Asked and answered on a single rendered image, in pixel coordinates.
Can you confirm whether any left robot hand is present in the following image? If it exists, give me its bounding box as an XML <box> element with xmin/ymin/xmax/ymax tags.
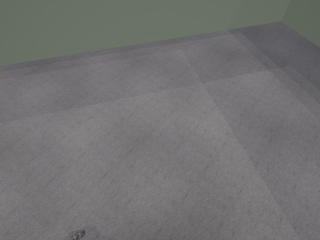
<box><xmin>61</xmin><ymin>229</ymin><xmax>86</xmax><ymax>240</ymax></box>

